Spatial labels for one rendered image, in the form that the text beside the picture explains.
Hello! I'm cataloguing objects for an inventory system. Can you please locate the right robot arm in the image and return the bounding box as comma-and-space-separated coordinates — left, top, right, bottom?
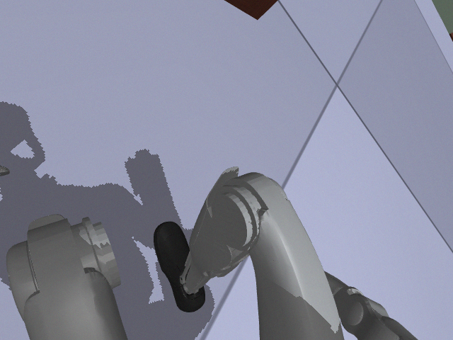
334, 286, 417, 340

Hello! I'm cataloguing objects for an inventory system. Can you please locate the right robot hand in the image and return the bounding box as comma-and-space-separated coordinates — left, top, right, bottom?
324, 271, 348, 296

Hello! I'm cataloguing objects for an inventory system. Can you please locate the right robot foot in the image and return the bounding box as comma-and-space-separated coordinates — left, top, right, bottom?
154, 222, 205, 312

